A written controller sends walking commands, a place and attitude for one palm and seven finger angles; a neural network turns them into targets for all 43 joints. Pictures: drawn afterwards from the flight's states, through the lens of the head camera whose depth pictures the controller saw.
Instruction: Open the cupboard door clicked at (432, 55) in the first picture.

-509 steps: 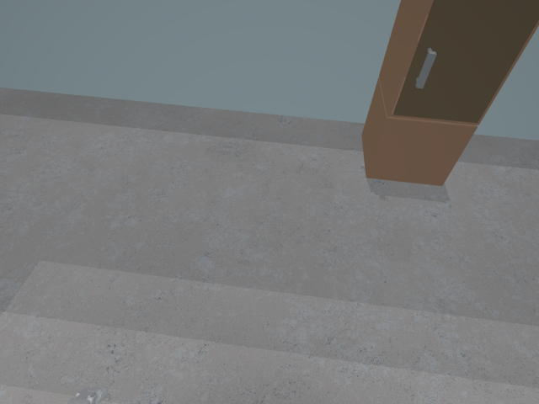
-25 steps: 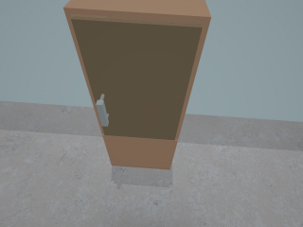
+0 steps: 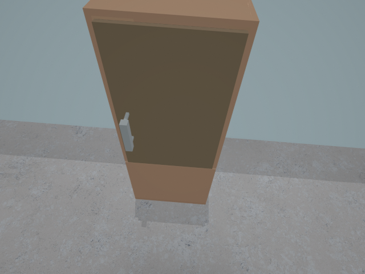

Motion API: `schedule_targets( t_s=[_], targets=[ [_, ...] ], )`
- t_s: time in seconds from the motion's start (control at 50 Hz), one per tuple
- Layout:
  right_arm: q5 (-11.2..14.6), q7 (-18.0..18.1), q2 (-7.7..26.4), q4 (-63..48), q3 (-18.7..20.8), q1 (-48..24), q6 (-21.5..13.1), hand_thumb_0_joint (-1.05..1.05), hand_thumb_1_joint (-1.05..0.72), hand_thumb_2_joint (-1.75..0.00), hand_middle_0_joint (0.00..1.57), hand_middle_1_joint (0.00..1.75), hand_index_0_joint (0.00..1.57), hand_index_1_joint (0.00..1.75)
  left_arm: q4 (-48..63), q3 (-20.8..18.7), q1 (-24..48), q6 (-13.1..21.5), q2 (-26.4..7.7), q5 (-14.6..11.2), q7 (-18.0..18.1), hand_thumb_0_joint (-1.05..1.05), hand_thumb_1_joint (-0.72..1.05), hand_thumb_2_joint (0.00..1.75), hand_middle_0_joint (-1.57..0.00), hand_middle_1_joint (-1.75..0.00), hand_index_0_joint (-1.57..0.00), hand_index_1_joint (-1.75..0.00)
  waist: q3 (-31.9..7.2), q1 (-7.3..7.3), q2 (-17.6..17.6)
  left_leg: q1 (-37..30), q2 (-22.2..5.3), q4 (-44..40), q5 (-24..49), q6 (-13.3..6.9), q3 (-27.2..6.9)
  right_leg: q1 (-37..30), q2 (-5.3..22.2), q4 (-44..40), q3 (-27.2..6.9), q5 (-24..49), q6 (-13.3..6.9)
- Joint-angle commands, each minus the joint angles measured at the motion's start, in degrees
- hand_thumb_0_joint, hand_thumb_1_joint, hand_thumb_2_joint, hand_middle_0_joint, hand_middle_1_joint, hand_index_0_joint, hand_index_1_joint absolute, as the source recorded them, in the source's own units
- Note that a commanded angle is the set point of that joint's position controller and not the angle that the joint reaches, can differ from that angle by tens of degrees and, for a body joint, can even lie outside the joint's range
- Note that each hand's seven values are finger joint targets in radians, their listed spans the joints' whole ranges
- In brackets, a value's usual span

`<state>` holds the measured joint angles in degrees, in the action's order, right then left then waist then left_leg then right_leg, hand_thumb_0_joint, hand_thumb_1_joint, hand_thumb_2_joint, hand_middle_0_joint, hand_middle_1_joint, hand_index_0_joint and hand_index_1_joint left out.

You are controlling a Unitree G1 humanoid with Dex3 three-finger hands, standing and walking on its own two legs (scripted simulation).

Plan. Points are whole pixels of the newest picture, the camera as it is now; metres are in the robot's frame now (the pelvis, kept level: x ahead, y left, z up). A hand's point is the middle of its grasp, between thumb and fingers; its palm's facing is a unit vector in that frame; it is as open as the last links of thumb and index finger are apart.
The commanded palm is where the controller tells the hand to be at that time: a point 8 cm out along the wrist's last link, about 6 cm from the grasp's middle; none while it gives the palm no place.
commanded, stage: look again from close up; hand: left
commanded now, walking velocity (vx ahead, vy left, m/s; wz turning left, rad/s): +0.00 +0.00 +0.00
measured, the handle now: (128, 131) +0.57 +0.23 -0.11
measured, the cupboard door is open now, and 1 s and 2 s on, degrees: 0 0 0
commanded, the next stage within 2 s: raise the hand with hooked fingers in 0.26 s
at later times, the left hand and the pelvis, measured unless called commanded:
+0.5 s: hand out of the picture +0.13 +0.20 -0.09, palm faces +0.27 -0.94 -0.21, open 7.3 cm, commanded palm +0.10 +0.23 -0.07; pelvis +0.00 +0.00 -0.01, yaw +1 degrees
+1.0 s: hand (90, 266) +0.15 +0.21 -0.07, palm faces +0.02 -1.00 -0.09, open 9.9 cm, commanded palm +0.13 +0.26 -0.07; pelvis -0.06 -0.01 -0.13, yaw +3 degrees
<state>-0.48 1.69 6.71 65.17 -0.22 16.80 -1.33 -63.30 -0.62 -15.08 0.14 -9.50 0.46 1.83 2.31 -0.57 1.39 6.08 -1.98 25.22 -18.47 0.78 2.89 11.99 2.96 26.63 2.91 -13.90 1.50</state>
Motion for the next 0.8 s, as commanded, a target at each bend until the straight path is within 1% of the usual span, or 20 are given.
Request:
schedule_targets(
  t_s=[0.0, 0.32, 0.34, 0.36, 0.38, 0.4, 0.42, 0.44, 0.46, 0.48, 0.5, 0.56, 0.58, 0.6, 0.62, 0.64, 0.66, 0.7, 0.74, 0.78],
  targets=[
    [-0.2, 0.7, 6.0, -1.2, 1.0, 4.3, -0.6, 0.00, -0.90, -0.90, 0.20, 0.30, 0.20, 0.30, 1.6, -0.6, -2.9, 0.8, -4.4, 0.3, 0.1, 0.00, 0.90, 0.90, -0.20, -0.30, -0.20, -0.30, 2.4, 0.07, -1.8, 5.5, -4.3, -5.6, 13.2, -2.1, -3.4, -2.7, 3.0, -2.6, -3.1, 11.6, -2.9],
    [-0.2, 0.8, 5.9, -1.0, 1.2, 4.4, -0.8, 0.00, -0.90, -0.90, 0.20, 0.30, 0.20, 0.30, 1.1, -0.7, -3.6, 1.2, -4.4, 0.3, 0.1, 0.00, 0.90, 0.90, -0.20, -0.30, -0.20, -0.30, 0.6, 0.04, -1.6, 4.2, -4.1, -4.7, 16.3, -2.0, -3.0, -3.9, 3.7, -2.1, -3.0, 15.9, -3.1],
    [0.6, 0.2, 9.0, -5.3, 1.8, -2.1, -1.0, 0.00, -0.90, -0.90, 0.20, 0.30, 0.20, 0.30, -1.9, -0.7, -8.7, 1.9, -6.5, 0.4, 2.7, 0.00, 0.90, 0.90, -0.20, -0.30, -0.20, -0.30, 0.0, -1.61, -2.7, 6.7, -4.8, 7.1, 21.3, 0.0, -0.6, -3.1, 6.9, -0.8, -6.5, 36.5, -2.8],
    [3.4, 2.4, 17.6, -24.8, 1.4, -1.4, -10.3, 0.00, -0.90, -0.90, 0.20, 0.30, 0.20, 0.30, 89.1, -5.1, 35.7, 14.3, -17.8, -11.6, 1.8, 0.00, 0.88, 0.89, -0.20, -0.32, -0.20, -0.32, -27.1, 4.67, -14.3, -5.1, 1.4, -0.9, 26.1, -1.4, -1.6, -9.9, 1.0, 3.2, -2.0, 27.8, -3.4],
    [2.4, 4.2, 12.0, -21.5, 0.8, -6.2, -15.1, 0.00, -0.90, -0.90, 0.20, 0.30, 0.20, 0.30, 70.1, -5.5, 9.5, 9.8, -13.0, -6.3, 4.2, 0.00, 0.85, 0.88, -0.20, -0.33, -0.20, -0.33, -23.6, -0.23, -20.3, -6.0, 0.1, -0.9, 35.3, -1.9, 0.3, -6.6, -1.5, 5.2, -0.9, 16.4, -4.5],
    [3.1, 4.1, 12.3, -17.7, 2.0, -5.4, -16.5, 0.00, -0.90, -0.90, 0.20, 0.30, 0.20, 0.30, 63.2, -3.4, 8.6, 6.7, -8.5, -7.9, 6.5, 0.00, 0.83, 0.87, -0.21, -0.34, -0.21, -0.34, -16.2, 2.00, -15.8, 0.0, -0.8, -0.3, 29.2, 0.0, -0.8, -0.9, -1.5, 5.2, 2.1, 7.7, -3.4],
    [3.8, 3.4, 10.2, -17.4, 2.1, -3.5, -16.2, 0.00, -0.90, -0.90, 0.20, 0.30, 0.20, 0.30, 50.8, 3.1, -7.3, 1.1, 3.9, -8.0, 5.8, 0.00, 0.81, 0.86, -0.21, -0.36, -0.21, -0.36, -8.4, 2.10, -7.5, 5.4, -1.0, -0.3, 24.8, -0.8, -1.8, 2.6, -1.6, 3.4, 3.0, 7.1, -2.6],
    [4.0, 3.2, 12.7, -22.5, 2.2, -5.2, -17.0, 0.00, -0.90, -0.90, 0.20, 0.30, 0.20, 0.30, 62.6, 3.2, 2.6, 3.0, 2.3, -9.9, 4.0, 0.00, 0.78, 0.85, -0.21, -0.37, -0.21, -0.37, -2.6, 2.87, -1.4, 9.8, -0.3, 0.5, 18.6, -1.1, -3.7, 4.2, -1.3, 3.1, 3.3, 7.9, -1.9],
    [3.0, 3.5, 14.5, -23.6, 3.5, -5.1, -17.9, 0.00, -0.90, -0.90, 0.20, 0.30, 0.20, 0.30, 62.7, -1.2, 2.4, 6.3, -1.9, -9.4, 2.7, 0.00, 0.76, 0.84, -0.21, -0.39, -0.21, -0.39, -4.3, 3.81, 3.9, 11.0, 0.4, 3.0, 14.5, -1.5, -3.4, 6.8, -1.6, 3.2, 3.4, 5.3, -1.7],
    [2.1, 3.3, 15.1, -25.2, 3.8, -5.0, -18.7, 0.00, -0.90, -0.90, 0.20, 0.30, 0.20, 0.30, 60.0, -1.6, 1.7, 9.6, -1.6, -8.7, 1.4, 0.00, 0.74, 0.83, -0.21, -0.40, -0.21, -0.40, -1.4, 4.43, 8.1, 15.2, 1.3, 5.4, 10.2, -1.7, -3.6, 11.4, -2.0, 4.4, 4.1, 1.2, -1.5],
    [1.8, 2.7, 15.2, -27.2, 4.1, -4.4, -19.1, 0.00, -0.90, -0.90, 0.20, 0.30, 0.20, 0.30, 54.2, -2.5, -0.9, 11.9, -1.2, -8.2, -0.4, 0.00, 0.71, 0.82, -0.21, -0.42, -0.21, -0.42, 0.3, 3.75, 8.7, 19.0, 2.2, 8.2, 8.0, -1.5, -3.6, 15.2, -2.0, 6.8, 4.3, -1.4, -1.8],
    [0.8, 0.1, 13.9, -32.7, 5.4, -6.1, -19.8, 0.00, -0.90, -0.90, 0.20, 0.30, 0.20, 0.30, 47.0, -5.3, -17.2, 23.0, 2.3, -11.3, -8.9, 0.00, 0.64, 0.79, -0.22, -0.47, -0.22, -0.47, -5.2, -1.99, 14.8, 29.3, 3.1, 16.5, 3.1, -0.2, -1.9, 19.8, -1.8, 15.1, 3.3, -5.9, -2.2],
    [0.7, -0.7, 14.0, -34.5, 5.8, -6.9, -19.8, 0.00, -0.90, -0.90, 0.20, 0.30, 0.20, 0.30, 47.6, -7.3, -19.0, 27.1, 1.0, -12.7, -12.4, 0.00, 0.62, 0.78, -0.22, -0.48, -0.22, -0.48, -7.7, -3.22, 13.0, 32.1, 3.7, 19.2, 3.0, 0.2, -1.2, 19.5, -1.7, 18.0, 2.5, -4.1, -2.5],
    [1.0, -1.9, 14.4, -35.9, 6.5, -6.8, -19.3, 0.00, -0.90, -0.90, 0.20, 0.30, 0.20, 0.30, 45.1, -12.2, -20.6, 30.5, -3.0, -13.9, -16.6, 0.00, 0.60, 0.77, -0.22, -0.50, -0.22, -0.50, -10.1, -4.93, 9.0, 34.1, 4.3, 22.0, 4.4, 0.8, -0.7, 18.3, -1.3, 21.4, 0.9, -1.0, -3.6],
    [0.9, -2.5, 14.8, -37.8, 6.4, -8.3, -19.0, 0.00, -0.90, -0.90, 0.20, 0.30, 0.20, 0.30, 46.6, -13.3, -18.3, 34.5, -4.4, -14.7, -20.4, 0.00, 0.57, 0.76, -0.22, -0.51, -0.22, -0.51, -12.3, -4.44, 5.1, 36.6, 4.7, 25.3, 4.8, 1.0, -0.3, 19.6, -0.9, 24.5, 0.2, 1.6, -3.9],
    [0.8, -2.8, 15.1, -39.4, 6.5, -9.4, -18.8, 0.00, -0.90, -0.90, 0.20, 0.30, 0.20, 0.30, 47.2, -14.7, -15.2, 37.7, -6.5, -15.1, -23.6, 0.00, 0.55, 0.75, -0.22, -0.53, -0.22, -0.53, -13.7, -3.70, 3.7, 39.5, 4.8, 28.5, 3.9, 0.9, -0.2, 21.6, -0.5, 26.9, -1.2, 2.2, -4.0],
    [1.2, -2.7, 15.0, -40.7, 6.8, -9.6, -18.2, 0.00, -0.90, -0.90, 0.20, 0.30, 0.20, 0.30, 46.3, -17.9, -14.5, 38.5, -9.0, -14.9, -24.7, 0.00, 0.53, 0.74, -0.23, -0.54, -0.23, -0.54, -16.0, -4.47, 3.8, 42.6, 4.9, 30.7, 2.7, 0.3, 0.5, 22.6, -0.3, 28.5, -2.4, 1.0, -3.8],
    [1.2, -2.4, 15.1, -44.1, 6.9, -9.9, -16.7, 0.00, -0.90, -0.90, 0.20, 0.30, 0.20, 0.30, 54.0, -18.5, -8.0, 37.5, -11.5, -16.0, -25.3, 0.00, 0.48, 0.72, -0.23, -0.57, -0.23, -0.57, -18.1, -4.53, 0.8, 45.8, 5.3, 33.7, -0.2, -0.4, 0.4, 24.5, -0.3, 29.6, -5.3, -4.2, -3.6],
    [1.6, -1.9, 14.6, -47.3, 6.5, -10.6, -16.3, 0.00, -0.90, -0.90, 0.20, 0.30, 0.20, 0.30, 61.8, -16.9, -2.8, 36.2, -10.5, -17.0, -24.3, 0.00, 0.43, 0.70, -0.23, -0.60, -0.23, -0.60, -20.6, -3.15, -3.7, 45.7, 4.6, 35.4, -2.7, -1.0, 0.4, 27.3, -0.4, 29.8, -6.4, -9.3, -3.3],
    [1.2, -1.1, 14.1, -46.8, 6.2, -8.1, -16.2, 0.00, -0.90, -0.90, 0.20, 0.30, 0.20, 0.30, 72.2, -18.5, 2.7, 37.4, -12.4, -17.7, -22.3, 0.00, 0.39, 0.68, -0.24, -0.63, -0.24, -0.63, -26.6, -1.69, -8.8, 42.9, 3.4, 37.7, 0.4, -1.4, -0.8, 28.0, -1.2, 32.8, -5.6, -5.4, -3.3]
  ],
)
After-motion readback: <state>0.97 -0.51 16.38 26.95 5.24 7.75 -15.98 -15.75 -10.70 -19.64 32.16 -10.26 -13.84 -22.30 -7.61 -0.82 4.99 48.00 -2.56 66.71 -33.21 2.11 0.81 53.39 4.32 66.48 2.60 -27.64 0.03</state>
